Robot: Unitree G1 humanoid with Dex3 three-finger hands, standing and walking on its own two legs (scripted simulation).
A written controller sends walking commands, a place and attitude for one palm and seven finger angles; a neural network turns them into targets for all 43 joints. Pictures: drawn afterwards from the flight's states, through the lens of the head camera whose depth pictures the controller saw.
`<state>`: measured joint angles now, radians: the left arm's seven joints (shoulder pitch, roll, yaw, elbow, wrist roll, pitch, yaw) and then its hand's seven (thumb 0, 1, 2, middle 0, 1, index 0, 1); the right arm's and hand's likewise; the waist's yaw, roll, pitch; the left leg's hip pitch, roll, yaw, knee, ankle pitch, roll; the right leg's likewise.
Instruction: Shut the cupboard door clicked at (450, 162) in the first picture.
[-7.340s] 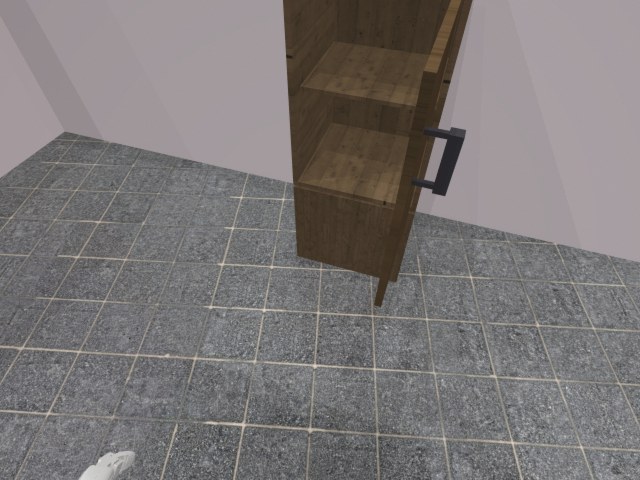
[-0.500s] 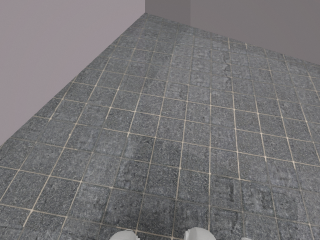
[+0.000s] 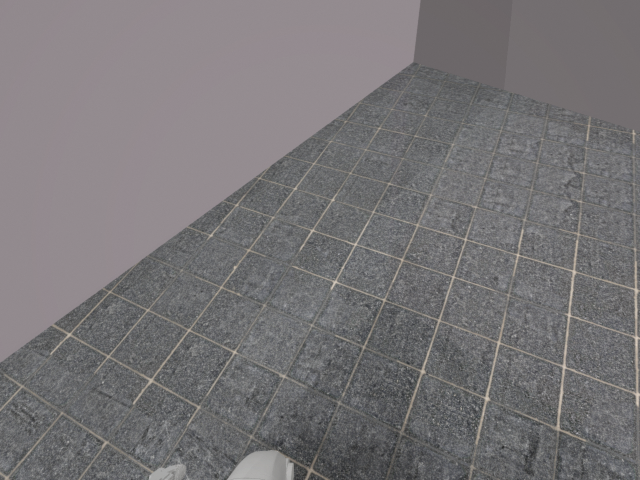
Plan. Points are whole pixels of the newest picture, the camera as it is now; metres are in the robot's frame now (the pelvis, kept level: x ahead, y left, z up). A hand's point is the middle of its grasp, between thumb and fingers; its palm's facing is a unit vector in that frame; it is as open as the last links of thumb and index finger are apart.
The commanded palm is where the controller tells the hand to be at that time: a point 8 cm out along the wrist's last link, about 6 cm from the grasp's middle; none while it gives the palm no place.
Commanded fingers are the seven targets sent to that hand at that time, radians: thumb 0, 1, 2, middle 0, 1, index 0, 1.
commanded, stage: walk to a spot facing it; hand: left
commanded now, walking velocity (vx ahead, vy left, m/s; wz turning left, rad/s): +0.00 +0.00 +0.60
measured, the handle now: out of the picture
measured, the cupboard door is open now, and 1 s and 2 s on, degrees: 89 89 89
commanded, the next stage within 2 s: none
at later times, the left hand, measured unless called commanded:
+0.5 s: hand out of the picture -0.03 +0.28 -0.17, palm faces +0.34 -0.90 -0.26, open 7.4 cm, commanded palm none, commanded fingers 0.00 0.90 0.90 -0.20 -0.30 -0.20 -0.30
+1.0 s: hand out of the picture -0.04 +0.21 -0.13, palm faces +0.54 -0.78 -0.30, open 7.4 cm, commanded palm none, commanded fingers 0.00 0.90 0.90 -0.20 -0.30 -0.20 -0.30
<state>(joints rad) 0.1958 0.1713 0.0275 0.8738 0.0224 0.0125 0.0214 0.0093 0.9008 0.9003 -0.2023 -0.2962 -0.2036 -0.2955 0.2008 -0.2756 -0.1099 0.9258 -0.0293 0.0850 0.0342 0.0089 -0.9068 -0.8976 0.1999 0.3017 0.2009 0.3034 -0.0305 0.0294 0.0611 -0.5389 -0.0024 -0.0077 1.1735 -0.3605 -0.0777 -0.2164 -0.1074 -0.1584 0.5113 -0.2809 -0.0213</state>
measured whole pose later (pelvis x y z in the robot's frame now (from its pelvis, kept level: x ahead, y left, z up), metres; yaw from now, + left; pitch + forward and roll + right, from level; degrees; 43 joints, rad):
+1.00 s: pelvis -0.03 -0.02 +0.00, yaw +36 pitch -1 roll +3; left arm 0.17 0.18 0.02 0.86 0.02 0.02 0.02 0.01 0.90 0.90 -0.20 -0.30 -0.20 -0.30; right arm 0.25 -0.28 -0.11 0.95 -0.03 0.09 0.03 0.01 -0.91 -0.90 0.20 0.30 0.20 0.30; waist -0.05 0.03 0.07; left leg -0.51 0.00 -0.03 1.19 -0.35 -0.08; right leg -0.20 -0.10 -0.15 0.49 -0.27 -0.03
